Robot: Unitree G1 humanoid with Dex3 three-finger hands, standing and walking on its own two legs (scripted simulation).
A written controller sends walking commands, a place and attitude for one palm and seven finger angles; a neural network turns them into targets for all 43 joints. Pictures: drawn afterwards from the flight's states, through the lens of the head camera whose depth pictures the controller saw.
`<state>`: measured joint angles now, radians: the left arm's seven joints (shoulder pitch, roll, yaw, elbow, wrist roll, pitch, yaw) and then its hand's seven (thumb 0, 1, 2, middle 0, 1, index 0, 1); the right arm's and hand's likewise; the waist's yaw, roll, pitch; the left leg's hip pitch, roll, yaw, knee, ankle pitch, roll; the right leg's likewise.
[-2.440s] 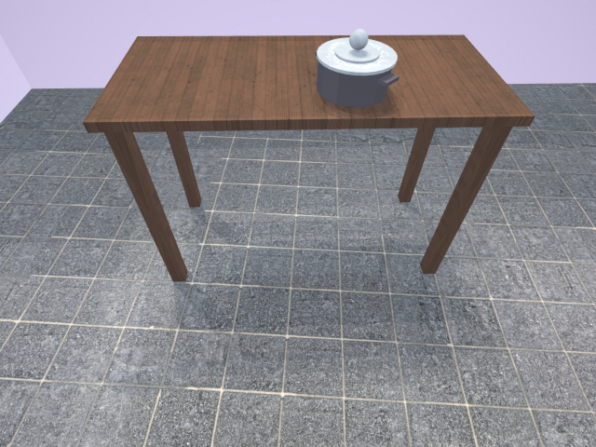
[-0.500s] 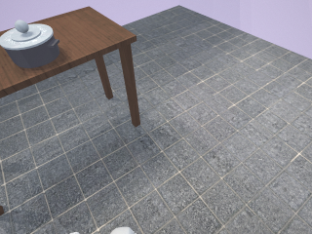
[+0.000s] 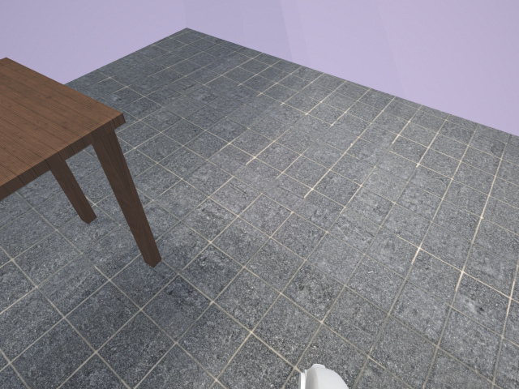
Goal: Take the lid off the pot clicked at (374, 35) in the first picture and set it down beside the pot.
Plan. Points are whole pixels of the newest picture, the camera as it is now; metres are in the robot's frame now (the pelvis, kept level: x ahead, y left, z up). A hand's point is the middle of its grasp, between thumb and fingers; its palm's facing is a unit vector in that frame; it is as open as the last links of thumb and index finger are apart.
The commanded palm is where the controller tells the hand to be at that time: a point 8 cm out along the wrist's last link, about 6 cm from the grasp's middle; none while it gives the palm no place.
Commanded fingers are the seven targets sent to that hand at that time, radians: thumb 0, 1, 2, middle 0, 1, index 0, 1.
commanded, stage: walk to a spot facing it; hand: left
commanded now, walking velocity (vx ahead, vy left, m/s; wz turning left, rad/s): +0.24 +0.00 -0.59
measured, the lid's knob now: out of the picture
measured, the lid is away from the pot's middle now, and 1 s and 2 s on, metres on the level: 0.00 0.00 0.00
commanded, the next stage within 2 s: turn to face it in 0.04 s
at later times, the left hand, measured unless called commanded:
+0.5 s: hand (217, 314) +0.29 +0.10 -0.16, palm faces +0.03 -0.99 -0.16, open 7.2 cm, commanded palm none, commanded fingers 0.00 0.90 0.90 -0.20 -0.30 -0.20 -0.30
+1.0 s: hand (171, 381) +0.17 +0.16 -0.17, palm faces +0.36 -0.88 -0.31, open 7.4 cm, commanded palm none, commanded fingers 0.00 0.90 0.90 -0.20 -0.30 -0.20 -0.30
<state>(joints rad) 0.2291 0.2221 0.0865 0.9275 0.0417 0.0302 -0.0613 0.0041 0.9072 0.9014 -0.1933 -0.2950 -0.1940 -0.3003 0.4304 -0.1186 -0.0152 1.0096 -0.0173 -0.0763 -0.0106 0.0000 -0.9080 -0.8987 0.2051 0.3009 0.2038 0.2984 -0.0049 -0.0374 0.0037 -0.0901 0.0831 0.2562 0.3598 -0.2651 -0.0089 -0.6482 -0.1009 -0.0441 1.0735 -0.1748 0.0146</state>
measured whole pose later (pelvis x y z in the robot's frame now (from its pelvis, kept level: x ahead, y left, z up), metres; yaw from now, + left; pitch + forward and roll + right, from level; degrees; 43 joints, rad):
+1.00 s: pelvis +0.20 -0.08 -0.01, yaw +19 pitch +1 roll -1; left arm 0.26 0.26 0.08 0.92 0.02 0.05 0.01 0.00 0.91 0.90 -0.19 -0.30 -0.19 -0.30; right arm 0.19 -0.23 -0.07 0.92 -0.02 0.05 0.01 0.00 -0.91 -0.90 0.21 0.30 0.20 0.30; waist -0.01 0.03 0.03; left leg -0.37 -0.02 -0.04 0.52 -0.16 0.03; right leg -0.35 -0.04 -0.01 0.73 -0.39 0.07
